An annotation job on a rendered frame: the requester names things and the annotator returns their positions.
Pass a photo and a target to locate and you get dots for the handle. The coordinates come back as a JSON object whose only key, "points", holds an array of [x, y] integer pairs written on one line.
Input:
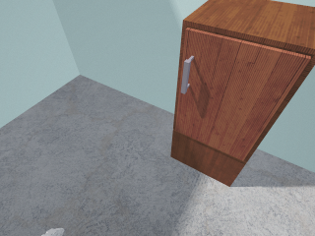
{"points": [[185, 75]]}

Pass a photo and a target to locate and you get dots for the cupboard door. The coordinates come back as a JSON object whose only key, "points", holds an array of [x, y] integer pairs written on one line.
{"points": [[236, 87]]}

